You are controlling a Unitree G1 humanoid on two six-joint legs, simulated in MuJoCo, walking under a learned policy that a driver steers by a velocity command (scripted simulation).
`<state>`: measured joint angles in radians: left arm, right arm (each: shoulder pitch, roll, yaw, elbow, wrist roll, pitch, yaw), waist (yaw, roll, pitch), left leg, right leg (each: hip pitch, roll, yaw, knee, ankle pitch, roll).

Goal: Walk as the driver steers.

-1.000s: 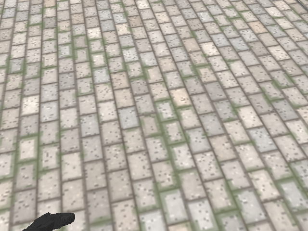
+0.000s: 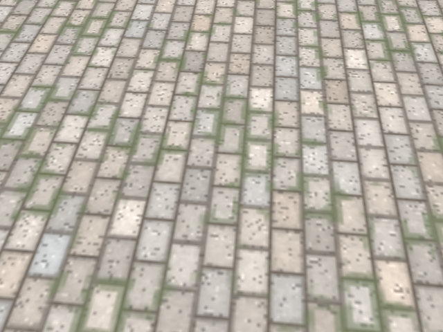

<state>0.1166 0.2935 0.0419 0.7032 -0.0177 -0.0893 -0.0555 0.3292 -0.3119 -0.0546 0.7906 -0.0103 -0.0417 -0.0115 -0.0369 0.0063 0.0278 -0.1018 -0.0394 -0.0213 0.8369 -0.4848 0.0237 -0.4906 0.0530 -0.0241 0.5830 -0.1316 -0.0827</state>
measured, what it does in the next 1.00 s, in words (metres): walks ahead, turning right: left foot, then right foot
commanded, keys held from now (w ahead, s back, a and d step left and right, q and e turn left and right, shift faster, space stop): w+e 0.56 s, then w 0.34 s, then w+q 0.10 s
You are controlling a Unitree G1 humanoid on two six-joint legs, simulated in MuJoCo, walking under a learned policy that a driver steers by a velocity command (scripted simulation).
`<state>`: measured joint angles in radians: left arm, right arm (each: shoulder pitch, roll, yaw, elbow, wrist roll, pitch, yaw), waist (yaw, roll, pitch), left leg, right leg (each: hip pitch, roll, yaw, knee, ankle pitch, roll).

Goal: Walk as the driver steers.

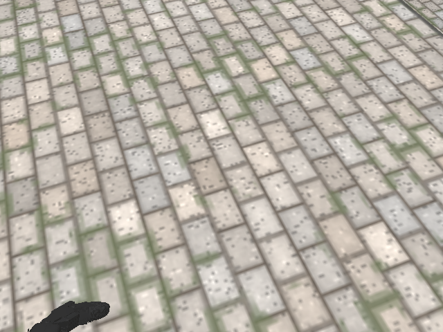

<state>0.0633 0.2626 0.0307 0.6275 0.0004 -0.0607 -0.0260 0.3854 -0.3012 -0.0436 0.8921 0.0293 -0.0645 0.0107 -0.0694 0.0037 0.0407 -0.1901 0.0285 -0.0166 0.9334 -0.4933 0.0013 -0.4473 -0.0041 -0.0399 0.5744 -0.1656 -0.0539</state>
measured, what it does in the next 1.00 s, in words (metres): walks ahead, turning left: left foot, then right foot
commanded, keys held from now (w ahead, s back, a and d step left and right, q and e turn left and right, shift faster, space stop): w+q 0.34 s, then q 0.66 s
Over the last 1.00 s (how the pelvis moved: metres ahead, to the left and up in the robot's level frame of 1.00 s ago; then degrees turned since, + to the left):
0.52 -0.12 0.01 -24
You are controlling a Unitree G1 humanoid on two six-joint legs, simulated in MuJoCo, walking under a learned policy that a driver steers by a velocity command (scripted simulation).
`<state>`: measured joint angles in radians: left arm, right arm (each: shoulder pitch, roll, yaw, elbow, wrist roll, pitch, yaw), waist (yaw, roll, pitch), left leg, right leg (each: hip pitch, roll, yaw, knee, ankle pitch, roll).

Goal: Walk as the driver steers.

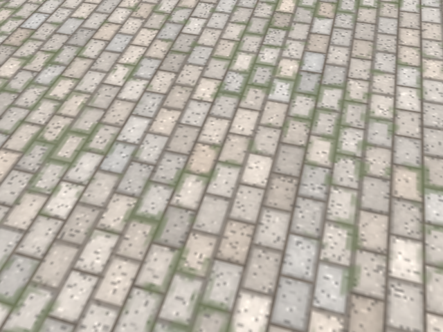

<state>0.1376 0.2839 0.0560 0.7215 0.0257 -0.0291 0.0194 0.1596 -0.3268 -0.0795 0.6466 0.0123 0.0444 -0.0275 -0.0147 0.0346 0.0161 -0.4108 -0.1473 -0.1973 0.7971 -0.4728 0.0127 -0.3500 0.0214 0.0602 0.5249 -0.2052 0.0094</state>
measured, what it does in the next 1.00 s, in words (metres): steps on the spot: left foot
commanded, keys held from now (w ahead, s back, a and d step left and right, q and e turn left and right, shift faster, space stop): no key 0.64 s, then w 0.06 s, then no key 0.30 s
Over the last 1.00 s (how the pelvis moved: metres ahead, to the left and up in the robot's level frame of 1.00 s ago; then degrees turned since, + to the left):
0.40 0.06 0.01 34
